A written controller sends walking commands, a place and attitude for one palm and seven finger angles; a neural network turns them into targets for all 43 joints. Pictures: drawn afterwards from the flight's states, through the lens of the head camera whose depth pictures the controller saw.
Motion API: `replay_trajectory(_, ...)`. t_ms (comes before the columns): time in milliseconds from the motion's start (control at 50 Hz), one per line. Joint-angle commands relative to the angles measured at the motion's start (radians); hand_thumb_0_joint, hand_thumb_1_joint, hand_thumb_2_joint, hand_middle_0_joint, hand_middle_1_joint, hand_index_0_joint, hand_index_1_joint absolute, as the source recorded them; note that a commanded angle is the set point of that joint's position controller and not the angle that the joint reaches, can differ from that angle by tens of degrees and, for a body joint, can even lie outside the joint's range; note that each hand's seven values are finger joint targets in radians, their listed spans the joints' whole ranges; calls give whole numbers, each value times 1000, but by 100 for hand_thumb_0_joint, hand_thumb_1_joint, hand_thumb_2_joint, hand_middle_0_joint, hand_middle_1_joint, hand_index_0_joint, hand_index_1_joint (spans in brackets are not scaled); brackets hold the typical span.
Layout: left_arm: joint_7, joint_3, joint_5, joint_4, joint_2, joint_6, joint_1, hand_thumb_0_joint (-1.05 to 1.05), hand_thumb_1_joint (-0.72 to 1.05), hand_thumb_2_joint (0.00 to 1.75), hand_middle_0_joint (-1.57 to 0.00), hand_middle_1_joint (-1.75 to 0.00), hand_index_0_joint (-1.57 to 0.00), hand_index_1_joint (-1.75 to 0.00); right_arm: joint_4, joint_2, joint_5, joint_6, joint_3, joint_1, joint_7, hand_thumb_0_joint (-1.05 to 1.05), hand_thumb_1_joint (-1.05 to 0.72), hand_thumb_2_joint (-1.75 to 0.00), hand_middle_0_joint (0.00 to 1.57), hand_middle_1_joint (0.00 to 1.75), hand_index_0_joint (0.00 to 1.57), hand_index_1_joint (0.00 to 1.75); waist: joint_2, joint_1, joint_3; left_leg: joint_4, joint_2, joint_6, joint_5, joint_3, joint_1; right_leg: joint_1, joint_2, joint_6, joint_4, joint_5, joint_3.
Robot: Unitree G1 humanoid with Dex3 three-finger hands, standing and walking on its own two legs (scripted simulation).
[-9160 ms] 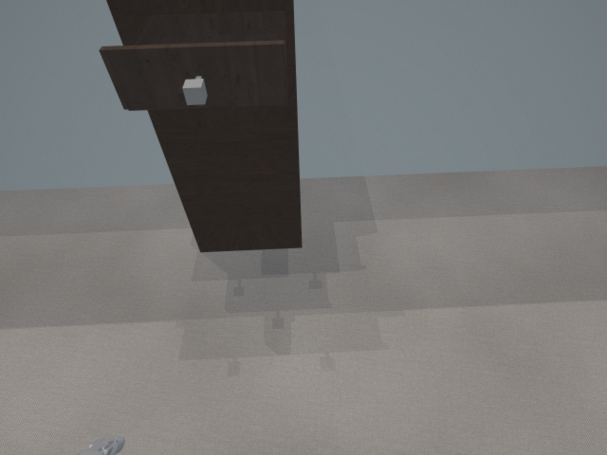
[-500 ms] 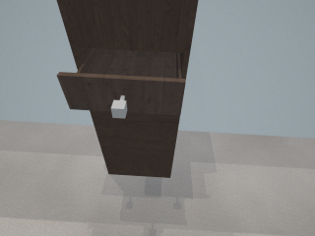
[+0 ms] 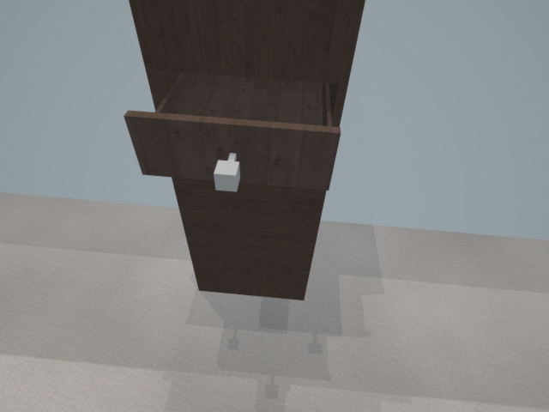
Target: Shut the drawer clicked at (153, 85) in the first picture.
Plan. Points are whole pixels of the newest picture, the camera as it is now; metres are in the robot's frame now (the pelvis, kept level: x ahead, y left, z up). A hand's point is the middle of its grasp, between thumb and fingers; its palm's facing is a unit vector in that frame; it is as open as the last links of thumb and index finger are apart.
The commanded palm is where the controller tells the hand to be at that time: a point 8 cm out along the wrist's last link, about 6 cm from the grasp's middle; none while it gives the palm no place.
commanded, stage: come to a stop and stand still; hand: left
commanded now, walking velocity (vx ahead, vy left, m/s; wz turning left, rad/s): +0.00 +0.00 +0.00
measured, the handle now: (229, 168) +0.50 +0.12 +0.09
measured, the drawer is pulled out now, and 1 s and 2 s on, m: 0.18 0.18 0.18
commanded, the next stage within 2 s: look again from close up in 1.32 s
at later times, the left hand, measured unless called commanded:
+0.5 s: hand out of the picture -0.06 +0.17 -0.22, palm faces +0.03 -0.99 -0.11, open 7.4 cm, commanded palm none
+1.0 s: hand out of the picture -0.17 +0.25 -0.18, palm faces +0.00 -0.99 -0.12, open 7.3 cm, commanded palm none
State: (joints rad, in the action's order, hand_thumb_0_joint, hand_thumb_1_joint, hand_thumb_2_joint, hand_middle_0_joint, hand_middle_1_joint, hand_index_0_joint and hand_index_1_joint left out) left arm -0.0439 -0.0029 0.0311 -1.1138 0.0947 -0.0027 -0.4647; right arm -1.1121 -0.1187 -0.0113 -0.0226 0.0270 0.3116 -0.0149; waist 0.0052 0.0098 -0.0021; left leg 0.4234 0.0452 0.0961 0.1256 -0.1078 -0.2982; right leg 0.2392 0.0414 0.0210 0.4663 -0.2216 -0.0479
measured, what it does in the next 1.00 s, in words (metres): walks backwards: right foot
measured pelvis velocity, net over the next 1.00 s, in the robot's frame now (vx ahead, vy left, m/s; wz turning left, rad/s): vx -0.13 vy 0.09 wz -0.05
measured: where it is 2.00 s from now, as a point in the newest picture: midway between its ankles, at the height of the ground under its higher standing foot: outside the picture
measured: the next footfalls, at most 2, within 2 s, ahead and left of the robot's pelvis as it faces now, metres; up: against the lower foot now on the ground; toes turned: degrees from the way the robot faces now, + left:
right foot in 0.74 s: -0.16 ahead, -0.04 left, +0.00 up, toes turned -10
left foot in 1.04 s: -0.04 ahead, +0.20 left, +0.00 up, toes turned +2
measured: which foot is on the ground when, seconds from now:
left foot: down 0.00-0.72, up 0.74-1.00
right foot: down 0.00-0.46, up 0.48-0.72, down 0.74-1.00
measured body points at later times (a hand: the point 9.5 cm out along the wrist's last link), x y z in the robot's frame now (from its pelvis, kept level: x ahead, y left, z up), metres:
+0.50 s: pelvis -0.07 +0.03 -0.03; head -0.09 +0.06 +0.42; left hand -0.06 +0.23 -0.21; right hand -0.11 -0.20 -0.17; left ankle +0.03 +0.06 -0.74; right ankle +0.03 -0.14 -0.72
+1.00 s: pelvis -0.13 +0.09 +0.00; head -0.13 +0.12 +0.45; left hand -0.17 +0.30 -0.17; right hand -0.17 -0.15 -0.14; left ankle -0.10 +0.20 -0.72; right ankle -0.20 -0.03 -0.74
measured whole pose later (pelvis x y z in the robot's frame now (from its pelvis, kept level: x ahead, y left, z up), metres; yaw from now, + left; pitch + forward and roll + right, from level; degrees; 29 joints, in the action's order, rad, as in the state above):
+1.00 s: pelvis -0.13 +0.09 +0.00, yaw -3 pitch -1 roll -2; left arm -0.01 -0.03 0.03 -1.08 0.13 0.01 -0.42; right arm -1.06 -0.17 -0.03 -0.03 0.07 0.36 -0.01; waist -0.01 -0.01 -0.01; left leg 0.76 -0.08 0.01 0.35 -0.07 -0.38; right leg 0.07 0.02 -0.01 0.41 -0.31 -0.12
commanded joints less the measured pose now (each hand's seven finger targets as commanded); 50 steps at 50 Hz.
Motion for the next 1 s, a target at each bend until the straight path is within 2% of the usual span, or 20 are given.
replay_trajectory(0,-1,-16,4,2,55,3,-125,0,90,90,-20,-30,-20,-30,35,-118,-4,10,28,28,-8,0,-90,-90,20,30,20,30,21,10,-101,-239,-167,-51,462,234,-84,31,9,-32,-50,-164,42)
replay_trajectory(260,3,-35,2,22,80,-13,-59,0,90,90,-20,-30,-20,-30,24,-85,-9,-12,30,66,-8,0,-90,-90,20,30,20,30,-60,-25,-114,-40,-85,-81,388,149,33,251,40,-53,-158,-378,124)
replay_trajectory(340,-6,-67,2,79,134,-35,133,0,90,90,-20,-30,-20,-30,1,-44,-15,-39,53,211,-15,0,-90,-90,20,30,20,30,-181,-115,-57,452,-2,-112,228,50,277,580,155,-114,-293,-503,192)
replay_trajectory(380,-14,-81,5,142,165,-26,355,0,90,90,-20,-30,-20,-30,-23,-34,-4,-25,61,355,-13,0,-90,-90,20,30,20,30,-152,-197,-71,507,-80,-90,256,130,324,663,183,-90,-207,-406,175)
replay_trajectory(400,-14,-78,3,151,152,-25,361,0,90,90,-20,-30,-20,-30,-14,-23,-6,-9,47,381,-11,0,-90,-90,20,30,20,30,-57,-186,-127,286,-102,-78,314,160,215,581,130,-70,-36,-361,140)
replay_trajectory(440,-1,-70,-19,145,47,-40,189,0,90,90,-20,-30,-20,-30,48,-123,-29,23,34,247,-27,0,-90,-90,20,30,20,30,402,-57,-250,-392,-337,-32,817,641,-302,345,-93,-12,539,-240,44)
replay_trajectory(460,4,-83,-7,123,65,-56,111,0,90,90,-20,-30,-20,-30,84,-156,-28,14,38,71,-33,0,-90,-90,20,30,20,30,348,18,-200,-471,-371,-9,947,690,-493,197,-63,-21,746,-166,127)
replay_trajectory(480,10,-94,4,96,89,-69,17,0,90,90,-20,-30,-20,-30,129,-148,-25,12,30,-59,-30,0,-90,-90,20,30,20,30,228,85,-148,-456,-337,-38,875,631,-546,142,-80,-18,886,-115,89)
replay_trajectory(520,22,-93,7,63,86,-68,-73,0,90,90,-20,-30,-20,-30,141,-155,-27,36,30,-107,-31,0,-90,-90,20,30,20,30,78,116,-86,-406,-265,-77,661,466,-486,103,-75,-15,911,-44,60)
replay_trajectory(620,26,-71,-7,82,99,-72,-113,0,90,90,-20,-30,-20,-30,73,-150,-41,10,53,63,-43,0,-90,-90,20,30,20,30,135,10,-93,-451,-230,-145,532,308,-118,-66,-126,-62,204,-355,-104)
replay_trajectory(660,23,-76,-28,37,102,-84,-246,0,90,90,-20,-30,-20,-30,58,-149,-36,-20,57,87,-46,0,-90,-90,20,30,20,30,84,46,-116,-411,-133,-265,366,170,-115,-325,-171,-101,-233,-266,-171)
replay_trajectory(680,11,-82,-27,29,115,-84,-273,0,90,90,-20,-30,-20,-30,56,-114,-9,-39,55,79,-46,0,-90,-90,20,30,20,30,-101,64,-139,-121,-19,-324,300,28,-195,-403,-58,-154,-359,-136,-57)
replay_trajectory(700,-13,-68,-15,70,128,-71,-113,0,90,90,-20,-30,-20,-30,45,-27,5,-42,56,125,-53,0,-90,-90,20,30,20,30,-370,-9,-174,509,48,-235,369,-2,-210,-146,217,-249,-401,-220,230)
replay_trajectory(720,-19,-44,-19,177,154,-58,137,0,90,90,-20,-30,-20,-30,73,-79,-11,-43,70,175,-39,0,-90,-90,20,30,20,30,-157,-121,-161,791,0,-148,345,128,-250,73,306,-281,-387,-205,232)
replay_trajectory(740,-15,-67,-16,239,217,-33,294,0,90,90,-20,-30,-20,-30,123,-48,-9,-40,62,180,-14,0,-90,-90,20,30,20,30,-76,-200,-92,978,-37,-139,318,142,-168,155,344,-283,-382,-209,278)
replay_trajectory(760,-2,-68,-18,222,203,10,271,0,90,90,-20,-30,-20,-30,113,-98,-14,-29,59,163,2,0,-90,-90,20,30,20,30,-150,-142,-107,898,-73,-121,216,138,-334,81,280,-239,-416,-407,280)
replay_trajectory(780,2,-59,-16,182,163,25,194,0,90,90,-20,-30,-20,-30,133,-129,-14,-23,64,65,8,0,-90,-90,20,30,20,30,-87,-90,-205,863,-90,-111,162,115,-385,69,252,-212,-400,-344,222)
replay_trajectory(860,10,-50,-1,89,155,40,35,0,90,90,-20,-30,-20,-30,149,-94,-18,12,52,-13,11,0,-90,-90,20,30,20,30,-62,-19,-184,592,-121,-98,174,63,-347,-113,210,-223,-316,-177,164)
replay_trajectory(940,33,-62,11,73,192,17,28,0,90,90,-20,-30,-20,-30,143,-78,-17,33,43,-10,9,0,-90,-90,20,30,20,30,-171,-7,-157,240,-104,-81,272,-11,-92,-16,186,-195,-237,-259,125)
replay_trajectory(980,43,-56,-2,68,163,0,35,0,90,90,-20,-30,-20,-30,79,-90,-18,45,29,127,-8,0,-90,-90,20,30,20,30,-86,-49,-110,22,-89,-90,145,-26,169,84,100,-132,-39,-227,41)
